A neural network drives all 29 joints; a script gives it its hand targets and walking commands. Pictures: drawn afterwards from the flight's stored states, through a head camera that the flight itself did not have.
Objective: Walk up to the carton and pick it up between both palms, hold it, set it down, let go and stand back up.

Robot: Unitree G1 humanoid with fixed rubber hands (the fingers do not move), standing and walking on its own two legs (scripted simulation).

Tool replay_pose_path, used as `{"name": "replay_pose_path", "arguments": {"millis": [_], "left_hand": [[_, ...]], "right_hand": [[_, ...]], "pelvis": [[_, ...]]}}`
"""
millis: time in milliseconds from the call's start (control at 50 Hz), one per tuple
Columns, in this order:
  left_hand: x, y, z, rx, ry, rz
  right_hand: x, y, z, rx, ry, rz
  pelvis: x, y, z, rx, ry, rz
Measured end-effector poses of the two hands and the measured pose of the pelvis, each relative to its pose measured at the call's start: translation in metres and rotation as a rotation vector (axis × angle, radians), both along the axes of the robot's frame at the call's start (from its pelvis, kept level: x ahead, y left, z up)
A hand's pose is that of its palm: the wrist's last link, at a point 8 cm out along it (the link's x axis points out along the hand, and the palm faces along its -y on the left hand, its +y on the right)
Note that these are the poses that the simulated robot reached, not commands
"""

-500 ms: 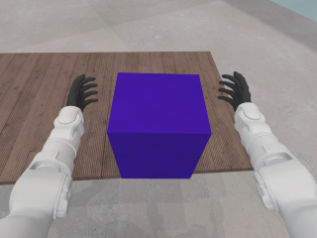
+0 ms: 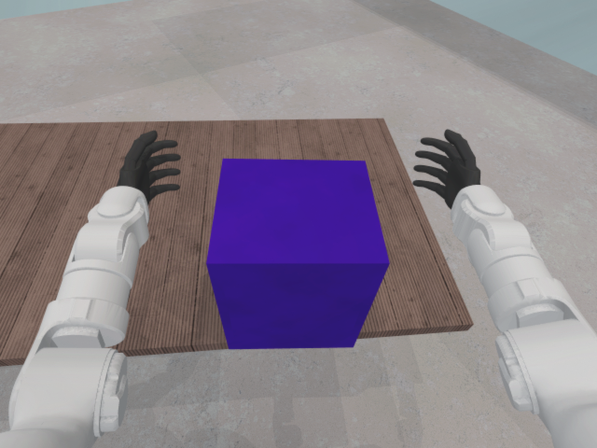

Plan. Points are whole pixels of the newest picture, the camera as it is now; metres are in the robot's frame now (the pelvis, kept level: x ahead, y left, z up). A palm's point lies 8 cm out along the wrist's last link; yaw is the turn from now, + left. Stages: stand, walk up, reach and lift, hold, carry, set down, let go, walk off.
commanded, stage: set down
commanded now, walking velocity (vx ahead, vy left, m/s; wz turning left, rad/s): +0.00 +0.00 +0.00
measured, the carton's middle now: (293, 260) +0.40 +0.02 -0.01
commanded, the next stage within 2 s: none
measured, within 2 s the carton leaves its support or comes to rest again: neither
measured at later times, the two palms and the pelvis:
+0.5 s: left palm (126, 265) +0.33 +0.24 +0.07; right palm (454, 260) +0.35 -0.21 +0.07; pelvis +0.01 +0.00 +0.00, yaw +0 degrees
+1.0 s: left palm (133, 330) +0.26 +0.23 +0.01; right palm (451, 327) +0.28 -0.21 +0.01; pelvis +0.01 +0.00 +0.00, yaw +0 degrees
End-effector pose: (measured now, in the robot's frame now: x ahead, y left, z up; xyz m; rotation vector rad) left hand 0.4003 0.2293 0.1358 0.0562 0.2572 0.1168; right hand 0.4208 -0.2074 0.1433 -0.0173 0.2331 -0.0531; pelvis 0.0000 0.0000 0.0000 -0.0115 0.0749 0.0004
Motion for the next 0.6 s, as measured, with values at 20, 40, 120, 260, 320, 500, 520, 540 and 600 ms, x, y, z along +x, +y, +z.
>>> {"name": "replay_pose_path", "arguments": {"millis": [20, 40, 120, 260, 320, 500, 520, 540, 600], "left_hand": [[-0.003, 0.001, -0.002, 0.000, 0.000, 0.004], [-0.006, 0.002, -0.005, 0.000, 0.002, 0.007], [-0.019, 0.006, -0.026, -0.017, 0.038, 0.027], [-0.036, 0.006, -0.041, -0.036, 0.034, 0.038], [-0.046, 0.007, -0.046, -0.034, 0.020, 0.036], [-0.074, 0.011, -0.068, -0.032, 0.033, 0.049], [-0.076, 0.011, -0.070, -0.030, 0.031, 0.051], [-0.079, 0.011, -0.072, -0.030, 0.030, 0.051], [-0.086, 0.009, -0.080, -0.039, 0.030, 0.052]], "right_hand": [[-0.004, -0.002, -0.002, 0.000, 0.000, 0.000], [-0.008, -0.003, -0.005, -0.001, -0.004, 0.002], [-0.024, -0.007, -0.022, 0.000, 0.010, -0.007], [-0.041, -0.001, -0.044, 0.017, 0.015, 0.007], [-0.051, 0.002, -0.051, 0.020, 0.000, 0.009], [-0.072, 0.001, -0.069, 0.013, -0.001, 0.007], [-0.075, 0.001, -0.072, 0.013, -0.001, 0.009], [-0.077, 0.001, -0.074, 0.010, -0.001, 0.009], [-0.084, 0.001, -0.081, 0.014, 0.004, 0.007]], "pelvis": [[0.000, 0.000, 0.000, 0.001, -0.008, -0.001], [0.001, -0.001, 0.001, 0.001, -0.015, -0.002], [0.002, -0.002, 0.001, 0.004, -0.032, -0.001], [0.004, -0.002, 0.001, 0.006, -0.041, -0.006], [0.006, -0.002, 0.001, 0.006, -0.054, -0.002], [0.008, -0.001, 0.001, 0.009, -0.075, -0.006], [0.008, -0.001, 0.001, 0.009, -0.076, -0.007], [0.008, -0.001, 0.001, 0.009, -0.077, -0.006], [0.009, -0.001, 0.001, 0.011, -0.080, -0.006]]}}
